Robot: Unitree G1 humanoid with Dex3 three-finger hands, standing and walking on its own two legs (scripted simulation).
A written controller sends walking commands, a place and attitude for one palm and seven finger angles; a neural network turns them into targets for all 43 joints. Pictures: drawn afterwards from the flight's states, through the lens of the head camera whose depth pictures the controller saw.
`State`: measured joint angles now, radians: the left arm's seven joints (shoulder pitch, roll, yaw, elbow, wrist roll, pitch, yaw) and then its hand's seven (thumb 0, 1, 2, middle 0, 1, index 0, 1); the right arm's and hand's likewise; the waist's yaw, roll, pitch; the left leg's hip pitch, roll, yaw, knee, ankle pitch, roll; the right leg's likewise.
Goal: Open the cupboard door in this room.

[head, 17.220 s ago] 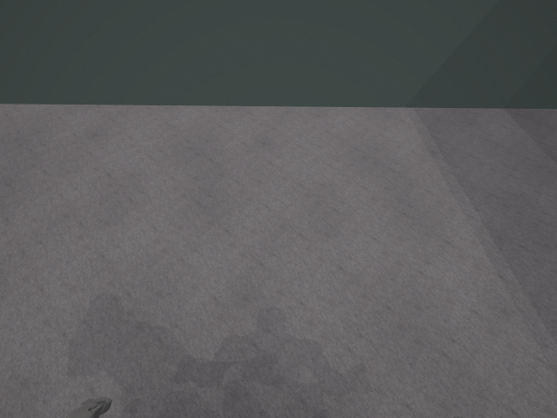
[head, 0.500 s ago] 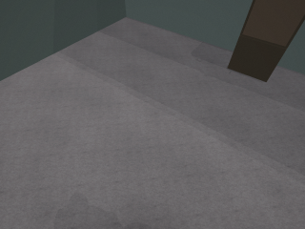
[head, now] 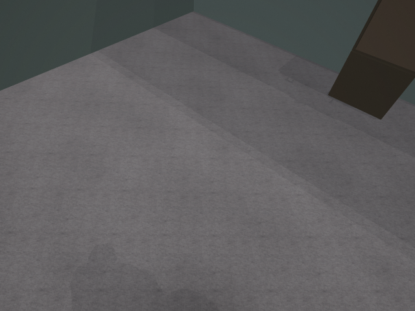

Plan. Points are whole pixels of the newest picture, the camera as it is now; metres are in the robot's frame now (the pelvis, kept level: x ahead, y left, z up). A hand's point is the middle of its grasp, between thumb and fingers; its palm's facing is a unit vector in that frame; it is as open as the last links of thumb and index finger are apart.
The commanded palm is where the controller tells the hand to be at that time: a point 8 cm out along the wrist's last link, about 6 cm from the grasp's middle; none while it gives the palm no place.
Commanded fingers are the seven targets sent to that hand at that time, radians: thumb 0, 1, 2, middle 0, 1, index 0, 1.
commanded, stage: stand and wait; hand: left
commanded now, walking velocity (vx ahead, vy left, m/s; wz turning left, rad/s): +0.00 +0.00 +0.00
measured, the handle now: out of the picture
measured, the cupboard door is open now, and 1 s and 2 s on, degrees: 0 0 0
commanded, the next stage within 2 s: turn or walk to find it in 0.30 s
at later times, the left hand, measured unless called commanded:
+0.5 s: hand out of the picture +0.03 +0.15 -0.16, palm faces +0.12 -0.97 -0.22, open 7.4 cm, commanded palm none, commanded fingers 0.00 0.90 0.90 -0.20 -0.30 -0.20 -0.30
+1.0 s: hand out of the picture +0.02 +0.17 -0.15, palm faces +0.29 -0.91 -0.29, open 7.4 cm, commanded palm none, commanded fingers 0.00 0.90 0.90 -0.20 -0.30 -0.20 -0.30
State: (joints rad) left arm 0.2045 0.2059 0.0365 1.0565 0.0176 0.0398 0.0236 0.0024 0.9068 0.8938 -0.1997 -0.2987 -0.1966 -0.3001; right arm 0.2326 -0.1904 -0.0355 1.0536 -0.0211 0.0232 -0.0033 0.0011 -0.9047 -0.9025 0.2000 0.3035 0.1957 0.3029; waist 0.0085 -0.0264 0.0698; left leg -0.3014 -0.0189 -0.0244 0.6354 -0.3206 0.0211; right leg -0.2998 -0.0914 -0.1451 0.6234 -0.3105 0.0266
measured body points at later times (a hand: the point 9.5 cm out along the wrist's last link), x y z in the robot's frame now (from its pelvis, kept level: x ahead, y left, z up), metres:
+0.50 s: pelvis +0.00 -0.04 +0.01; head +0.02 -0.05 +0.46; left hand +0.03 +0.20 -0.14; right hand +0.03 -0.28 -0.15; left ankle -0.01 +0.10 -0.71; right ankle -0.01 -0.15 -0.73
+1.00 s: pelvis -0.02 -0.06 +0.01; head +0.02 -0.06 +0.45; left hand +0.01 +0.22 -0.12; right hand +0.10 -0.27 -0.15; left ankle -0.02 +0.09 -0.73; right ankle +0.01 -0.18 -0.72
